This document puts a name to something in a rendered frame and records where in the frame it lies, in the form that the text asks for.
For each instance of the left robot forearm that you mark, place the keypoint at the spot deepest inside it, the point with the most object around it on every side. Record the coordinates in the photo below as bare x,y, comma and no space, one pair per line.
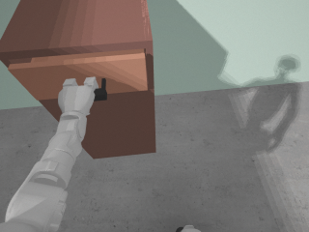
54,168

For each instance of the robot left upper arm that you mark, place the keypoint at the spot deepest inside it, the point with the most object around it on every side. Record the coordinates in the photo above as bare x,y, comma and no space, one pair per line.
38,208

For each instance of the handle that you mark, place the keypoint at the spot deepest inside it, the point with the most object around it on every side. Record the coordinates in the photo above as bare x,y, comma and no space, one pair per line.
100,93

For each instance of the drawer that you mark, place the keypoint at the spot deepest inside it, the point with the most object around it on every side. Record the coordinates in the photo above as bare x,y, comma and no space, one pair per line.
123,70

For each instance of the left robot hand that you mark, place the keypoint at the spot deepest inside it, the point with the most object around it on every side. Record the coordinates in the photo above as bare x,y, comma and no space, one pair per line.
77,98

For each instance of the cabinet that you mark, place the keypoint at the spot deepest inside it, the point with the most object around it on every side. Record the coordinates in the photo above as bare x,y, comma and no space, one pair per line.
122,125

